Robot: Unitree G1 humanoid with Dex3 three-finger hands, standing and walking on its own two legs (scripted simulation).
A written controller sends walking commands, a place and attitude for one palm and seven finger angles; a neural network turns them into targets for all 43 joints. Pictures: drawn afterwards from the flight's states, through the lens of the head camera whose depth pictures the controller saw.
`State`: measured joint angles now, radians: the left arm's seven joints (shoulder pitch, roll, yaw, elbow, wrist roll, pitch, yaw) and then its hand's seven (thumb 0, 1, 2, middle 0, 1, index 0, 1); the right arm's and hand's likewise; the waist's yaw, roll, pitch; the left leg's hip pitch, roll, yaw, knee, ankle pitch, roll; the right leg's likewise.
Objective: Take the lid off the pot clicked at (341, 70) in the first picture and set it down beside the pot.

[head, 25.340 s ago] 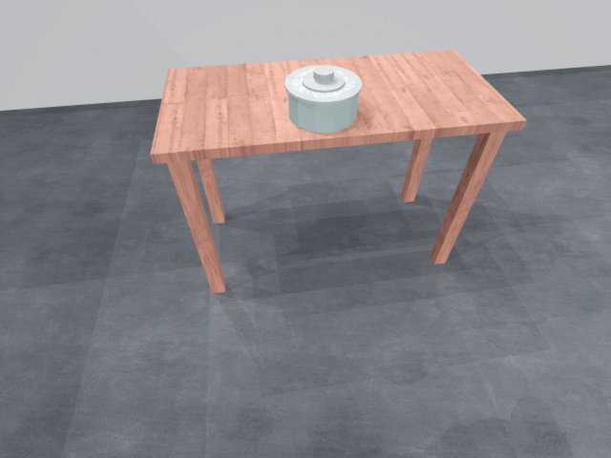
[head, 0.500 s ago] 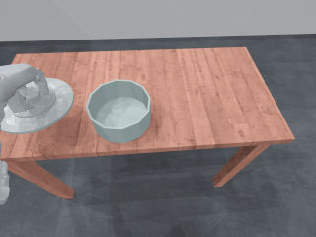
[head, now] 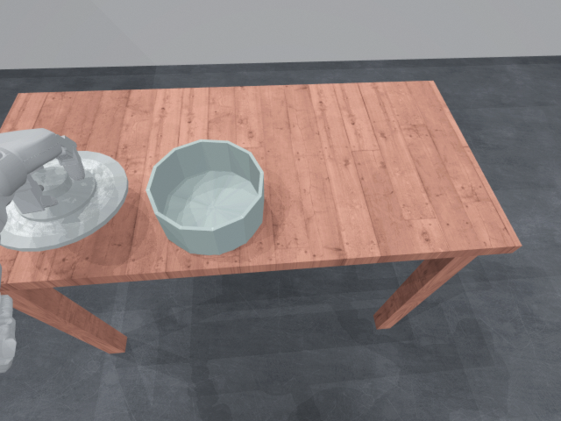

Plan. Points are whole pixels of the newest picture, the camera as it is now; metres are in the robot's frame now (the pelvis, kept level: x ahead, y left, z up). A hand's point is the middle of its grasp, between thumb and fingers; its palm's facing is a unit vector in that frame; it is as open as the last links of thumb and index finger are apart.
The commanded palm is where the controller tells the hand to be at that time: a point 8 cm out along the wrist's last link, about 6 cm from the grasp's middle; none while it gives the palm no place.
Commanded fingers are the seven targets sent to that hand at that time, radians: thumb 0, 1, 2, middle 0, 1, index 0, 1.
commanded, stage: lower the lid onto the table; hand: left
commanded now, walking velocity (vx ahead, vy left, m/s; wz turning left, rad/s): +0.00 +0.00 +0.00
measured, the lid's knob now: (50, 182) +0.45 +0.35 +0.05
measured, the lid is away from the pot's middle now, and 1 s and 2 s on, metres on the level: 0.23 0.24 0.24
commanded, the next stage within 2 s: open the fingers wide in 1.64 s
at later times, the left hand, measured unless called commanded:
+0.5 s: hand (51, 203) +0.42 +0.34 +0.04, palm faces -0.50 -0.11 -0.86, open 8.0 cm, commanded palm +0.46 +0.34 +0.10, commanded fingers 0.00 0.57 1.11 -0.73 -0.95 -0.79 -0.97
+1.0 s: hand (57, 209) +0.43 +0.35 +0.01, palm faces -0.51 -0.12 -0.85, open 8.0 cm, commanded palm +0.47 +0.35 +0.06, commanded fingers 0.00 0.57 1.11 -0.73 -0.95 -0.79 -0.97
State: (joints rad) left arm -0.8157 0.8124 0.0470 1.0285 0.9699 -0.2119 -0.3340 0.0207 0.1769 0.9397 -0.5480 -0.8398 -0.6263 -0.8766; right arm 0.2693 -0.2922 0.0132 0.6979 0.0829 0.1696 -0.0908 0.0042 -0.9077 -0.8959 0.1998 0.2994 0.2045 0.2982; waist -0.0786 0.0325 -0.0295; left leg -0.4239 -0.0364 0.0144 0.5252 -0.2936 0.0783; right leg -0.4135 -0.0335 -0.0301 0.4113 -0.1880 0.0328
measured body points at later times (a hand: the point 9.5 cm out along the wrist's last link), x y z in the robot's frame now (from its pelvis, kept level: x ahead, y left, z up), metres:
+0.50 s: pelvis -0.01 +0.00 -0.01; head +0.09 +0.01 +0.43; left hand +0.44 +0.34 +0.09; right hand +0.02 -0.29 -0.13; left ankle -0.03 +0.07 -0.74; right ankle +0.00 -0.16 -0.74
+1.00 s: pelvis -0.01 +0.00 -0.02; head +0.11 +0.03 +0.42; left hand +0.45 +0.35 +0.05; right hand -0.01 -0.28 -0.13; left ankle -0.03 +0.07 -0.74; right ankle +0.00 -0.16 -0.74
